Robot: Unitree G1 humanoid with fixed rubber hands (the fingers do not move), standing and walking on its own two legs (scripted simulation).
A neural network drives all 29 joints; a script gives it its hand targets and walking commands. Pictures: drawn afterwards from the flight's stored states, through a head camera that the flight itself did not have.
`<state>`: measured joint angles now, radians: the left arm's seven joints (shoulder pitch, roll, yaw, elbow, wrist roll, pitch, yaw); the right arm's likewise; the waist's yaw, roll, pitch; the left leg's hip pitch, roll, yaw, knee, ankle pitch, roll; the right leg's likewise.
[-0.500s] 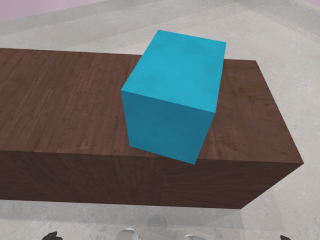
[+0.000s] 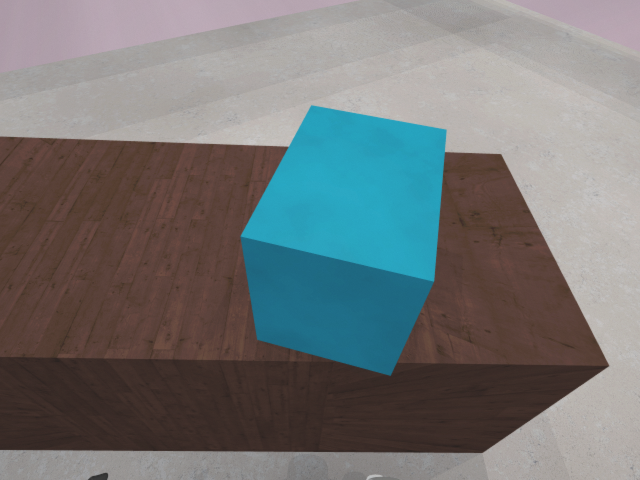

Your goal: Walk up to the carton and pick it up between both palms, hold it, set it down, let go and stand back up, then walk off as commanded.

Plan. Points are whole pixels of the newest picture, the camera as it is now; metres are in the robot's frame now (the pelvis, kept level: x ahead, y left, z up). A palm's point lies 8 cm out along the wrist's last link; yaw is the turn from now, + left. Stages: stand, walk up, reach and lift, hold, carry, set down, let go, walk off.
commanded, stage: walk up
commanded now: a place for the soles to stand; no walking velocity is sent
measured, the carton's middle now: (349, 236) +0.50 -0.05 -0.01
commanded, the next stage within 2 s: stand in 0.96 s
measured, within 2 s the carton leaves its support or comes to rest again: neither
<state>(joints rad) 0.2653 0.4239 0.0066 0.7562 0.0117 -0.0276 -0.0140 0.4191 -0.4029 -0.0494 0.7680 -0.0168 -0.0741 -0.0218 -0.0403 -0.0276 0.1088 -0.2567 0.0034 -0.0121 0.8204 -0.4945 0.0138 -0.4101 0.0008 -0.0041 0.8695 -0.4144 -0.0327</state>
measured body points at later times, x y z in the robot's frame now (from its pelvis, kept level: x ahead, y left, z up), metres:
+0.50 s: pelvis +0.00 +0.00 +0.00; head +0.03 +0.01 +0.44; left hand +0.10 +0.31 -0.11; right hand +0.13 -0.31 -0.09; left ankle +0.03 +0.11 -0.70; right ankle +0.06 -0.12 -0.70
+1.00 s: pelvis +0.02 -0.01 +0.00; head +0.04 -0.01 +0.45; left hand +0.11 +0.30 -0.10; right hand +0.13 -0.32 -0.10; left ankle +0.03 +0.11 -0.70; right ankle +0.06 -0.12 -0.70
